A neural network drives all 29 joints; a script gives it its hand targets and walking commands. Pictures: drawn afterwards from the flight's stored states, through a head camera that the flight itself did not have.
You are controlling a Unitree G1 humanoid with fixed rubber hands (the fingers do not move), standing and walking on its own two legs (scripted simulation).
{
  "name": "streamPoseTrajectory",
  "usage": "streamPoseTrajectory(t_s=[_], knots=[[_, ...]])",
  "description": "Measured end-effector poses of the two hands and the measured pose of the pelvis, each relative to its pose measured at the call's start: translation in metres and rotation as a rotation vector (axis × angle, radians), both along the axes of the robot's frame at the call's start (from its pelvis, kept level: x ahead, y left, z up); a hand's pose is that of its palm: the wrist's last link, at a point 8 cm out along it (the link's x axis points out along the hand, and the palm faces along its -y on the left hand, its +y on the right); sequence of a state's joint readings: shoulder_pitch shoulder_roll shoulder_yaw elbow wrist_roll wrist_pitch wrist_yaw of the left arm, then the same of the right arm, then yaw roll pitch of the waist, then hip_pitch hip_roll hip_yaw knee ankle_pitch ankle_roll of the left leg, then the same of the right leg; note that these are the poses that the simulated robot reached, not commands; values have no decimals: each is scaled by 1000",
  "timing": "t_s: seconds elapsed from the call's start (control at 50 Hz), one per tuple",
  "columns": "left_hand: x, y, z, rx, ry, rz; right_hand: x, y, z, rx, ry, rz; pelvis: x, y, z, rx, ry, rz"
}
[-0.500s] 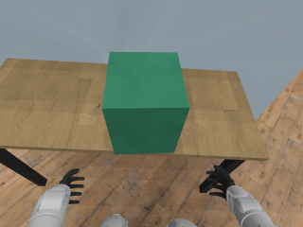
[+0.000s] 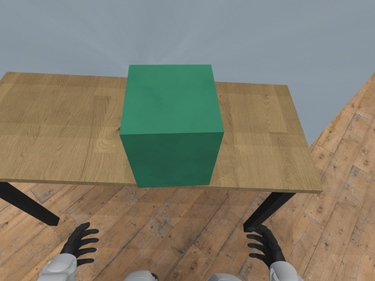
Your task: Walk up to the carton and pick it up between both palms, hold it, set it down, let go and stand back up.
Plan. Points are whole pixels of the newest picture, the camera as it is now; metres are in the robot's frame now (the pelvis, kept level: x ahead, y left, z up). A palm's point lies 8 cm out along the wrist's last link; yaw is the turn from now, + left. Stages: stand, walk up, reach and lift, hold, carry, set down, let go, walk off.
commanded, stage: reach and lift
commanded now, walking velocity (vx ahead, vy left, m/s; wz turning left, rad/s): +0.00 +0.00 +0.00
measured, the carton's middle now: (172, 129) +0.46 +0.04 +0.00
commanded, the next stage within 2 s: none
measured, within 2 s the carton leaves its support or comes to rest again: neither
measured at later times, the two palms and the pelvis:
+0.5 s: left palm (70, 254) +0.17 +0.24 -0.07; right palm (276, 255) +0.17 -0.19 -0.06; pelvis +0.02 +0.03 +0.01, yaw -1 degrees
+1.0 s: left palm (75, 233) +0.21 +0.24 -0.04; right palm (275, 232) +0.21 -0.19 -0.05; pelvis +0.04 +0.02 +0.01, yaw -1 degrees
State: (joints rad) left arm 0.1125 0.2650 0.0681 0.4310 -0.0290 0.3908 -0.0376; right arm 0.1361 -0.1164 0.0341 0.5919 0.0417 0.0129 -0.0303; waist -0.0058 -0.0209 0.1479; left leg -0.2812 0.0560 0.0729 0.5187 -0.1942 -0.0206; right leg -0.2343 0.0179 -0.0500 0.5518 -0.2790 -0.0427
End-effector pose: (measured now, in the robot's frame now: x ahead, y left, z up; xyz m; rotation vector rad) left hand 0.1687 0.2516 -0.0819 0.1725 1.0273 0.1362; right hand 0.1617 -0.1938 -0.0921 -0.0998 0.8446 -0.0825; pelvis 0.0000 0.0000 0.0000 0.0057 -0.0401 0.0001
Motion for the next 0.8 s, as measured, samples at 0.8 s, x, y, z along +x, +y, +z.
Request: streamPoseTrajectory(t_s=[0.8], knots=[[24,-15,26,-41,-434,-10,31,1,43,24,-286,-19,34,22,12,-6,-17,-23]])
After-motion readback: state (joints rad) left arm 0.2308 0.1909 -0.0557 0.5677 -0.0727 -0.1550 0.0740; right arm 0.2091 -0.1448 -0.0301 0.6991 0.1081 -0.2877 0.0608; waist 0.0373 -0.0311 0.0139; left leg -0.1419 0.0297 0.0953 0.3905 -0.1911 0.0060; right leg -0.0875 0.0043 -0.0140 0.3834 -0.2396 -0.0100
